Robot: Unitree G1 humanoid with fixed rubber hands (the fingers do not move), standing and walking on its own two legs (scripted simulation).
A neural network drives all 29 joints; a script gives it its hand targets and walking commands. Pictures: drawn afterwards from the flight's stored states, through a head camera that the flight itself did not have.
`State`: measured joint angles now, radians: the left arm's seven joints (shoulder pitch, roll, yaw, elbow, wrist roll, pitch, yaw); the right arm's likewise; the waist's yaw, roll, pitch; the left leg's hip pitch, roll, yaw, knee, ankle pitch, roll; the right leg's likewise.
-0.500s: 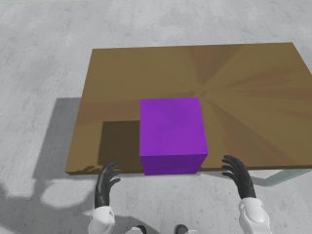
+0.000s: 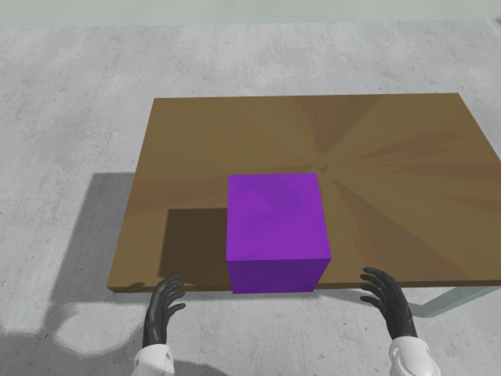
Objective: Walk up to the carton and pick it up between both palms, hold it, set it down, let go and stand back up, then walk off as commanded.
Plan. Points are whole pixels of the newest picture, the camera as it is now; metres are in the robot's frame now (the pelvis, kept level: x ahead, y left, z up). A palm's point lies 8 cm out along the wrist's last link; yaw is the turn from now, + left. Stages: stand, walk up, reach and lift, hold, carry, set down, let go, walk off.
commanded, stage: set down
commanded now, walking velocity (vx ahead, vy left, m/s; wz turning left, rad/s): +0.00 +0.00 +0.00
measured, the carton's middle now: (272, 236) +0.40 +0.01 -0.11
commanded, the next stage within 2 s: let go in 1.16 s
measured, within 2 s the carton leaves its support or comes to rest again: neither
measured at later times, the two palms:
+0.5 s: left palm (147, 340) +0.18 +0.20 -0.08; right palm (397, 331) +0.22 -0.20 -0.08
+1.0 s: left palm (143, 351) +0.17 +0.21 -0.09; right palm (399, 342) +0.21 -0.21 -0.09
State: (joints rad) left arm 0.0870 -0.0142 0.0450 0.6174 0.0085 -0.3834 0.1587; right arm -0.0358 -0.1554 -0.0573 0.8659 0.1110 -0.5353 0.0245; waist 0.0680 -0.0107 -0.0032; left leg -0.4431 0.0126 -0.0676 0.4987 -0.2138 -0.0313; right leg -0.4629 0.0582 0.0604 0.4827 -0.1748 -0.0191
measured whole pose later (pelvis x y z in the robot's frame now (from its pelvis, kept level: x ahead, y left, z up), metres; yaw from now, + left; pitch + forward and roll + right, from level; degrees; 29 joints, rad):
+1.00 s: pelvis +0.01 +0.00 +0.00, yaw +0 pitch +8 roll +0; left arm 0.15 0.07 0.04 0.58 0.00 -0.12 0.08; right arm 0.03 -0.16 -0.06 0.87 0.11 -0.38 0.02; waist 0.07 -0.01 0.00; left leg -0.40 0.01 -0.07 0.48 -0.22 -0.03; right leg -0.42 0.06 0.06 0.45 -0.17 -0.02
